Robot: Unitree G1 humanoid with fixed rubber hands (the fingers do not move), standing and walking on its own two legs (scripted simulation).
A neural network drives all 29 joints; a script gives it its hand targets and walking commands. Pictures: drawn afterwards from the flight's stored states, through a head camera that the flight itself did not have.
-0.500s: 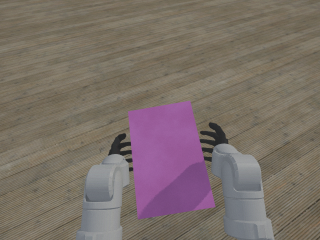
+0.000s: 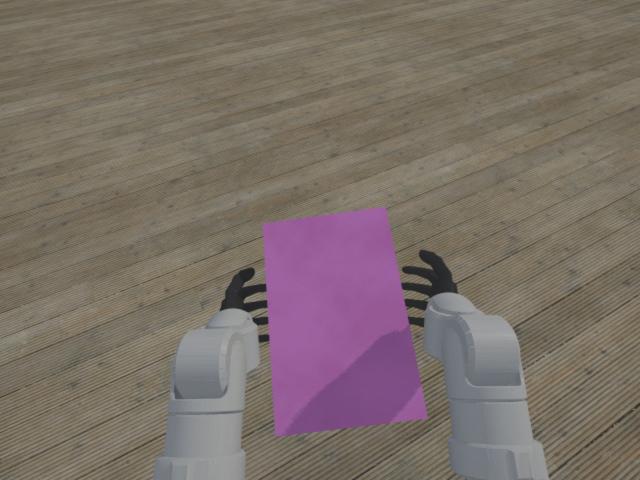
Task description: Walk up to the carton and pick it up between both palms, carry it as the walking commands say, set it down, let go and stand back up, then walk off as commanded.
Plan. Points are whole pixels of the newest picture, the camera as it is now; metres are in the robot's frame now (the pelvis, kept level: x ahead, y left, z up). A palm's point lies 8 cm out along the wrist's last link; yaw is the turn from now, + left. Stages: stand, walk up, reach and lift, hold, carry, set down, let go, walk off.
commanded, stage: carry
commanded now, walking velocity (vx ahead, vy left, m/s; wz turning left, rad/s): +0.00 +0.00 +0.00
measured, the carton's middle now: (339, 326) +0.33 -0.01 +0.01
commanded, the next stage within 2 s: hold in 0.48 s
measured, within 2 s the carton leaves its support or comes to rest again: neither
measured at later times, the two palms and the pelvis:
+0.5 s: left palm (240, 329) +0.30 +0.11 +0.05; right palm (437, 316) +0.30 -0.13 +0.06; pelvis +0.01 +0.00 +0.00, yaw +0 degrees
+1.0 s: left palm (214, 322) +0.32 +0.15 +0.05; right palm (399, 298) +0.32 -0.09 +0.08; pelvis +0.00 +0.05 +0.00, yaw -3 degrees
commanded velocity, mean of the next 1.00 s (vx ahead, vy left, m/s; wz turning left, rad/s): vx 0.00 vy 0.00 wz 0.00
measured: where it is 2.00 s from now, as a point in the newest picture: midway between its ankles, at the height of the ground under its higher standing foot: outside the picture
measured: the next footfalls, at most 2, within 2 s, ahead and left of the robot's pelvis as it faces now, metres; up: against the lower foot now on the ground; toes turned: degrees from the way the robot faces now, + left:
none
